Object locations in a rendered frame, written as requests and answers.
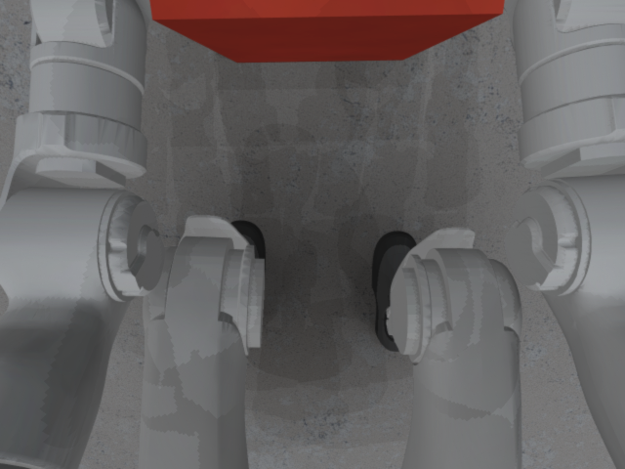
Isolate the robot left upper arm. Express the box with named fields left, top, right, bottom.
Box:
left=0, top=187, right=165, bottom=469

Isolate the right robot forearm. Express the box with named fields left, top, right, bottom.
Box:
left=504, top=0, right=625, bottom=179

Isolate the carton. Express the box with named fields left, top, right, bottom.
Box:
left=149, top=0, right=505, bottom=63

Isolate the robot right upper arm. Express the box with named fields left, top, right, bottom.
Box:
left=504, top=174, right=625, bottom=469

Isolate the robot right foot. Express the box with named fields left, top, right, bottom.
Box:
left=372, top=232, right=417, bottom=352

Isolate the left robot forearm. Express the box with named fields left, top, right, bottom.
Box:
left=0, top=0, right=152, bottom=285

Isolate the right robot shin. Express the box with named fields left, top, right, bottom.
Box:
left=386, top=228, right=522, bottom=345

